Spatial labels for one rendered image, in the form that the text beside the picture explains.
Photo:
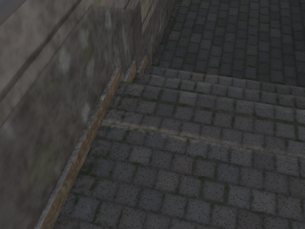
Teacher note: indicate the stairs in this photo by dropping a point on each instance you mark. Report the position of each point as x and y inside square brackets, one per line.
[223, 86]

